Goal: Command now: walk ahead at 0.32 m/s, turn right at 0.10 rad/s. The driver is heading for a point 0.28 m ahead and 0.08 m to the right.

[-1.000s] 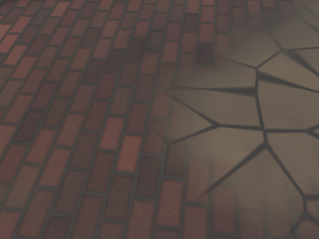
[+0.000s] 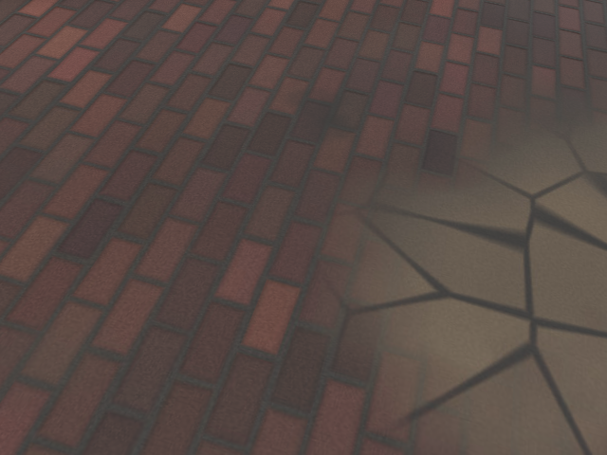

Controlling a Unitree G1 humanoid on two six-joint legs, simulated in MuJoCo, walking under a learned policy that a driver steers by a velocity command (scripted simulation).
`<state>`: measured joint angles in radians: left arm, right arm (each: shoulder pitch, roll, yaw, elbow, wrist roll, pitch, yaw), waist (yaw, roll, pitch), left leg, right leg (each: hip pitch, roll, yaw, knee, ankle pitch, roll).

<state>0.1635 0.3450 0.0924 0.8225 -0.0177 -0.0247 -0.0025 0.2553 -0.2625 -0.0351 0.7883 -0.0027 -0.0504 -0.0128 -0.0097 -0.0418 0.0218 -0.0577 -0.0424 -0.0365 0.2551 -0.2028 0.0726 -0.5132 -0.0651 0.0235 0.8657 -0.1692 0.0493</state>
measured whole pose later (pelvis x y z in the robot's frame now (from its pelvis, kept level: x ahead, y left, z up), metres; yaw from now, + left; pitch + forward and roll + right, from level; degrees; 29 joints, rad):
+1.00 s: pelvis +0.25 -0.05 -0.01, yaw -7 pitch -1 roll +0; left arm 0.15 0.26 0.03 0.98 0.00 0.01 0.02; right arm 0.18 -0.24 -0.03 0.95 0.00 -0.02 -0.03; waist 0.00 0.00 0.04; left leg -0.19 0.02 0.00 0.50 -0.28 -0.01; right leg -0.19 0.00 -0.02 0.47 -0.27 0.00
